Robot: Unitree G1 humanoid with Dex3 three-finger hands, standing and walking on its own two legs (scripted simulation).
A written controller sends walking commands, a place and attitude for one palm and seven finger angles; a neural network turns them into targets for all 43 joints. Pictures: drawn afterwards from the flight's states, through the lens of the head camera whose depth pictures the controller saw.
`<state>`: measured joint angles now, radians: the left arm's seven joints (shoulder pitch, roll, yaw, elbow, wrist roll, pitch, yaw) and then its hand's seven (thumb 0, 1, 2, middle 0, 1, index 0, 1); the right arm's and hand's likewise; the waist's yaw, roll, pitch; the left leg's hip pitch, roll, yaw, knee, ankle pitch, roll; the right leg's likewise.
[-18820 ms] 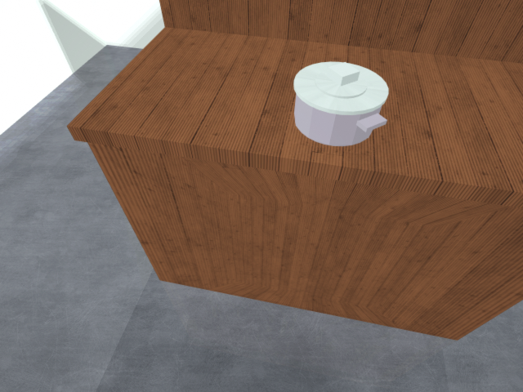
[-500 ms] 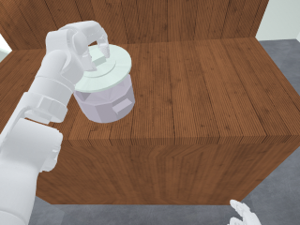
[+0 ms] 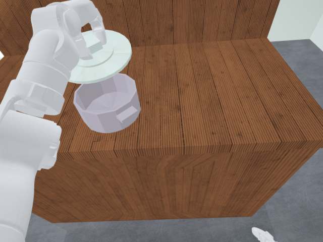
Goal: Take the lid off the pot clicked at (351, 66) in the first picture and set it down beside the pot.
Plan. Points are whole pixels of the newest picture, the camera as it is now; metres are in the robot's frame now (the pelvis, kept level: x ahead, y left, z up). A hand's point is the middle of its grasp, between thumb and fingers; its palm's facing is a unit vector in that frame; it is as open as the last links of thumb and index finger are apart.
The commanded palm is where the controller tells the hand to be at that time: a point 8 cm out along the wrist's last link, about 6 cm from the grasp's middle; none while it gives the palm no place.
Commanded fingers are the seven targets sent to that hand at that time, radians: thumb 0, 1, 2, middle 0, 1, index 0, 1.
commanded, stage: lift the lid straight up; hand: left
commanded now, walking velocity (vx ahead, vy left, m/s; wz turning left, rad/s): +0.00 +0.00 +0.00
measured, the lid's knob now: (88, 44) +0.50 +0.15 +0.26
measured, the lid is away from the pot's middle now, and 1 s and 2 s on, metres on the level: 0.01 0.05 0.16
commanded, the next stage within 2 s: move the lid sideways beside the pot in 0.62 s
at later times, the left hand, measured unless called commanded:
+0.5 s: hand (71, 22) +0.47 +0.16 +0.32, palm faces -0.11 -0.07 -0.99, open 7.8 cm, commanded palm +0.44 +0.17 +0.38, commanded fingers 0.00 0.51 1.08 -0.87 -1.02 -0.90 -1.03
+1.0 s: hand (55, 27) +0.46 +0.19 +0.32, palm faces -0.11 -0.06 -0.99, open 7.7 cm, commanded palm +0.44 +0.20 +0.38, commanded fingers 0.00 0.51 1.08 -0.87 -1.02 -0.90 -1.03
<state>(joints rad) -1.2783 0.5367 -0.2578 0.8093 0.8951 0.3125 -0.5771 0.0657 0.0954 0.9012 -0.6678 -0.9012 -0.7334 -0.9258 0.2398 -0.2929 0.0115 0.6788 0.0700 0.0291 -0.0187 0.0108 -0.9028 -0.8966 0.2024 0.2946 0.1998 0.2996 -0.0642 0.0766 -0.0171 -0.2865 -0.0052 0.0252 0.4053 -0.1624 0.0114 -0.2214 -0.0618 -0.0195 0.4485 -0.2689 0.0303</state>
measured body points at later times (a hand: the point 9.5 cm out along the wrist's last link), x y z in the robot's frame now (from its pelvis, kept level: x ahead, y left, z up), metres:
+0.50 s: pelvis +0.00 +0.00 +0.00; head +0.02 -0.03 +0.45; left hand +0.47 +0.16 +0.38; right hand +0.14 -0.25 -0.12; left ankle +0.03 +0.12 -0.74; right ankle -0.03 -0.14 -0.74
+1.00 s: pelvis +0.00 +0.00 +0.00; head +0.01 -0.03 +0.45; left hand +0.46 +0.19 +0.37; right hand +0.13 -0.25 -0.12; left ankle +0.03 +0.12 -0.74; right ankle -0.03 -0.14 -0.74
